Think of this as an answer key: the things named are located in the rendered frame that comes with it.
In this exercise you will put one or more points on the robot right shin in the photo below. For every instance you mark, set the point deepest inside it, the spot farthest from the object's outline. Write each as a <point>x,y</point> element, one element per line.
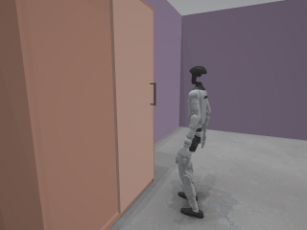
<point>192,172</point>

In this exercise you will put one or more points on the robot left hand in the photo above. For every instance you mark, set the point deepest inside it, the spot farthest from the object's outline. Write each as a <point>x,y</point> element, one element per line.
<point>184,153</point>

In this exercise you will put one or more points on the left robot forearm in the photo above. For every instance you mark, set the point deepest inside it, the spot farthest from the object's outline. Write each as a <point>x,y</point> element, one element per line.
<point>194,120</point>

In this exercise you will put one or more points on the robot right hand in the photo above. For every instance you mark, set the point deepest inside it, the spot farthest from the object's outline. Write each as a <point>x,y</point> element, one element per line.
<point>203,140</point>

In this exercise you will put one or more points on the wardrobe door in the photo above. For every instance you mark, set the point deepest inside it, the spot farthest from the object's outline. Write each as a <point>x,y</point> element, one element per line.
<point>132,57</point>
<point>68,49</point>

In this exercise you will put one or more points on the handle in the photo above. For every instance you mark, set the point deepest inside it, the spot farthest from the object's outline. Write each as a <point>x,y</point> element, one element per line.
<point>154,93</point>

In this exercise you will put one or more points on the robot shin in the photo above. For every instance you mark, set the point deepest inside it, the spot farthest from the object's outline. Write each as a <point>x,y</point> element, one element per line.
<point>189,190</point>
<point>192,172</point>

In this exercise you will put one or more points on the robot left upper arm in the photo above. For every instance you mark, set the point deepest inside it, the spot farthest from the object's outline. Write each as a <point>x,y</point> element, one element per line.
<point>194,97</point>

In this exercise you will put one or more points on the right robot forearm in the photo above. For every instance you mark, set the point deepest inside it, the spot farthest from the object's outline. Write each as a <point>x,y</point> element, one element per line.
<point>205,124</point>

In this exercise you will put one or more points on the robot left shin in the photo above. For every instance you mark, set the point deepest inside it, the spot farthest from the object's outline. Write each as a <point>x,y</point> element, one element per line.
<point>189,190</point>

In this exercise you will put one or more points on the robot right upper arm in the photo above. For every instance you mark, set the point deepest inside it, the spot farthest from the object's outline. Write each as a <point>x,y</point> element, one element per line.
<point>208,109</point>

